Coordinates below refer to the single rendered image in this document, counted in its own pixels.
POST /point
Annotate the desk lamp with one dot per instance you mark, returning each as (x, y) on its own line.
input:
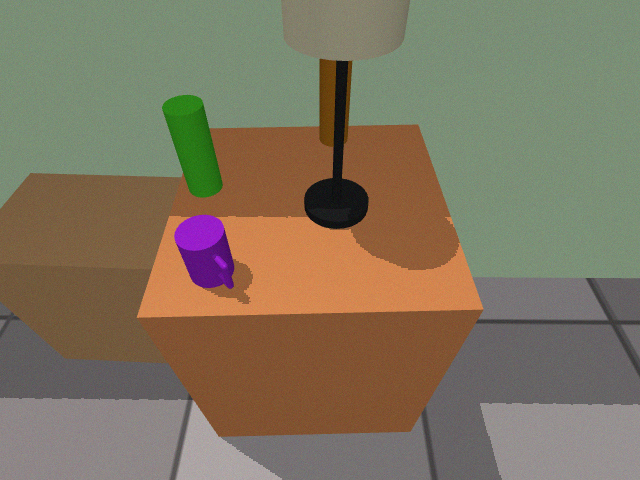
(342, 30)

